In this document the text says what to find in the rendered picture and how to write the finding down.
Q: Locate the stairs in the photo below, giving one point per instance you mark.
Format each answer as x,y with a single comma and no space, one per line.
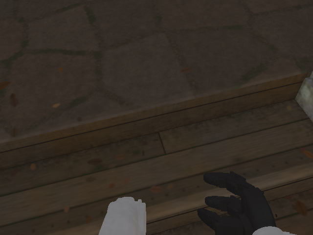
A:
62,182

